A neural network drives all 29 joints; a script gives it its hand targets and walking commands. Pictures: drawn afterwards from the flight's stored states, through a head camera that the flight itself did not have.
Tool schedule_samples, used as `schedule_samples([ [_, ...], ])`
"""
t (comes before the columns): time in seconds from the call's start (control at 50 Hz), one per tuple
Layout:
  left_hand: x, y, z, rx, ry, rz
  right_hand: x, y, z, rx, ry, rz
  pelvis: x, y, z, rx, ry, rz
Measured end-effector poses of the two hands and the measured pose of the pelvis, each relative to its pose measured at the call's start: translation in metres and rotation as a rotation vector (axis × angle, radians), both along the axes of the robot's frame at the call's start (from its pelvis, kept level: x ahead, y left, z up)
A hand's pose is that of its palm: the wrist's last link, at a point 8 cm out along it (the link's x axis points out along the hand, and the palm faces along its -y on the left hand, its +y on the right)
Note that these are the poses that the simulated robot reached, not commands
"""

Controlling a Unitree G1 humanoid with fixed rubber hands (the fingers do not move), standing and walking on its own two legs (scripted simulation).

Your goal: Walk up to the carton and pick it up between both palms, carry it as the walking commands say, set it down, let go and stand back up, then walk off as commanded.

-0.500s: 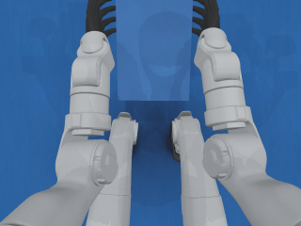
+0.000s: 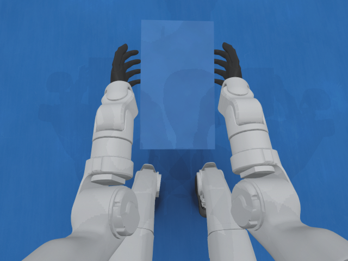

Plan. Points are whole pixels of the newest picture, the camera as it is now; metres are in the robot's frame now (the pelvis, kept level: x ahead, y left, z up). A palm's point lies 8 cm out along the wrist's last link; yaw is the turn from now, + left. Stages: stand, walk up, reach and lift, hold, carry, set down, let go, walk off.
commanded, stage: reach and lift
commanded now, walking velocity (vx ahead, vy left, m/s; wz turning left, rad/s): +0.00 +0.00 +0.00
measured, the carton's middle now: (175, 96) +0.45 +0.02 -0.09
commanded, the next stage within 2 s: none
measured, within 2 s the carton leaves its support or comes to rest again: neither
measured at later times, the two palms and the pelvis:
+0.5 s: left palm (105, 68) +0.43 +0.13 +0.08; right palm (247, 64) +0.44 -0.10 +0.08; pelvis +0.09 +0.00 +0.09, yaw +0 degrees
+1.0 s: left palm (83, 44) +0.43 +0.14 +0.15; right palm (265, 43) +0.43 -0.10 +0.15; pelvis +0.12 +0.01 +0.12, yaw +0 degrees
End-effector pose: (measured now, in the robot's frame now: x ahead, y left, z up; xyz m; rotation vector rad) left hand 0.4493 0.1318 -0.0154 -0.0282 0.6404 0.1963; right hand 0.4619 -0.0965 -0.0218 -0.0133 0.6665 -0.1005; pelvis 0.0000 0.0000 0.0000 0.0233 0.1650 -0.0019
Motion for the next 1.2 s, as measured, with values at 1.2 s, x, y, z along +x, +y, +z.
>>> schedule_samples([
  [1.2, -0.040, 0.005, 0.191, 0.049, 0.035, -0.060, -0.045, 0.002, 0.194, -0.013, 0.002, 0.038, 0.105, 0.010, 0.123, -0.017, -0.292, 0.004],
])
